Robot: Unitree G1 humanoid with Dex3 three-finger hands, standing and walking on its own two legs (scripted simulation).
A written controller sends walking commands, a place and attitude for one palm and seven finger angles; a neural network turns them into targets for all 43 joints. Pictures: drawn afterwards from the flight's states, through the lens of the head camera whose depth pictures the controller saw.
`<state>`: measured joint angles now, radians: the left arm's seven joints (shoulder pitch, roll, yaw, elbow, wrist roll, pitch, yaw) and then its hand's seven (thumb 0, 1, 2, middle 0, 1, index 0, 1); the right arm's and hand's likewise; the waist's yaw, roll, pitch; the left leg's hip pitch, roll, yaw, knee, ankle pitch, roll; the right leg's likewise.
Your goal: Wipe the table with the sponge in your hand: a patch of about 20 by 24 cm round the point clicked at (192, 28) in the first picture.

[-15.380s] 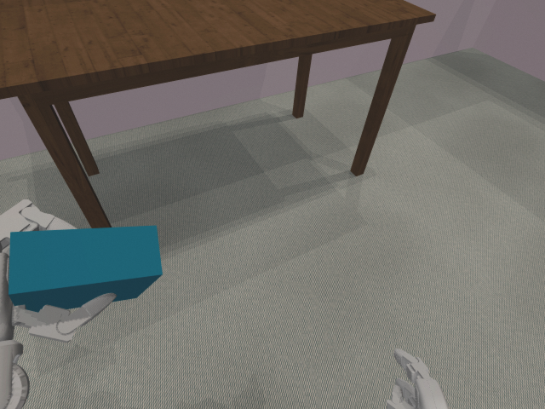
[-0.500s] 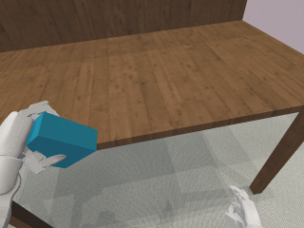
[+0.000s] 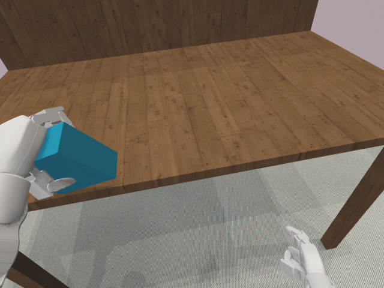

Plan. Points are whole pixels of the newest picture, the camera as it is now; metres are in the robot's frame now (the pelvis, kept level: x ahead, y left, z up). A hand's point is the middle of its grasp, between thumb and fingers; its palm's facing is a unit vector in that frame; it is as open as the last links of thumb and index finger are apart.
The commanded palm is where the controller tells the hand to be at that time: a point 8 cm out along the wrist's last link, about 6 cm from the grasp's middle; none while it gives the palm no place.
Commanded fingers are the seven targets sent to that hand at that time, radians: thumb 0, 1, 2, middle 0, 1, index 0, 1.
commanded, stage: turn the palm down, sponge in hand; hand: left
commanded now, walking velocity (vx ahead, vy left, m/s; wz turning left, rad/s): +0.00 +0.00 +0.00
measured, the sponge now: (72, 166) +0.25 +0.26 +0.18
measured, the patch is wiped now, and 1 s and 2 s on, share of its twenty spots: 0.00 0.00 0.00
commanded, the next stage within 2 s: move the sponge above the wiping area in 1.02 s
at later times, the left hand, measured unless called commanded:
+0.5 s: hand (18, 139) +0.23 +0.31 +0.26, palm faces +0.34 -0.08 -0.94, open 9.5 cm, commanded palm +0.17 +0.29 +0.31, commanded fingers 0.00 0.10 1.30 -1.20 -1.60 -1.20 -1.60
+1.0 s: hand (42, 152) +0.23 +0.28 +0.23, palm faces +0.29 -0.07 -0.96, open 9.5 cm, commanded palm +0.16 +0.27 +0.31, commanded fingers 0.00 0.10 1.30 -1.20 -1.60 -1.20 -1.60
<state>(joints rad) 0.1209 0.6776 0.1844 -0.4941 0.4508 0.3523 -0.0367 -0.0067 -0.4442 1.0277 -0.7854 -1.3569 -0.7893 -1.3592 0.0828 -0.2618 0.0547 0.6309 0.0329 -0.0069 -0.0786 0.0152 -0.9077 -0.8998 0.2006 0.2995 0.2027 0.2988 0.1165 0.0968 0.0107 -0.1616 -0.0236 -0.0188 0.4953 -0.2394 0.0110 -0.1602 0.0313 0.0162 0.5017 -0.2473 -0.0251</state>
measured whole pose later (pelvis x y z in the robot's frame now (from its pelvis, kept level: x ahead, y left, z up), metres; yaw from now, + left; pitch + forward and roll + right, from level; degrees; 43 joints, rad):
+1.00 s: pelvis -0.03 -0.01 +0.00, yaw +0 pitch -7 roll +1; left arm -0.12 0.65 0.03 -0.31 0.77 0.54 -0.18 -0.01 -0.44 1.03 -0.78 -1.36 -0.79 -1.36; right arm 0.00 -0.27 0.09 0.64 0.06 0.07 -0.05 0.01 -0.91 -0.90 0.20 0.30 0.20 0.30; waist 0.14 0.13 0.01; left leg -0.14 -0.02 -0.02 0.44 -0.17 0.00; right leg -0.16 0.03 0.02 0.48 -0.20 -0.04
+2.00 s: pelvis +0.00 +0.01 +0.00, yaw +0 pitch -4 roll +1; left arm -0.25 0.63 -0.13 -0.16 0.89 0.46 -0.25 0.00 -0.45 1.03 -0.78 -1.36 -0.79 -1.36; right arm 0.01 -0.27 0.10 0.67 0.04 0.06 -0.06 0.01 -0.91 -0.90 0.20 0.30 0.20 0.30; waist 0.14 0.10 0.01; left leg -0.15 -0.04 -0.01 0.42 -0.19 0.03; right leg -0.16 0.01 0.02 0.46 -0.21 -0.02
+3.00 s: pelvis +0.02 +0.00 +0.01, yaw +1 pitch -1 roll +0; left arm -0.42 0.67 -0.03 0.20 0.91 0.23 -0.20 0.00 -0.44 1.04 -0.78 -1.36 -0.79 -1.37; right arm 0.09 -0.28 0.06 0.67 0.04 0.05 -0.08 0.01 -0.91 -0.90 0.20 0.30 0.20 0.30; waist 0.09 0.08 0.00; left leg -0.18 -0.03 -0.03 0.43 -0.22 0.02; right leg -0.18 0.02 0.01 0.43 -0.23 -0.03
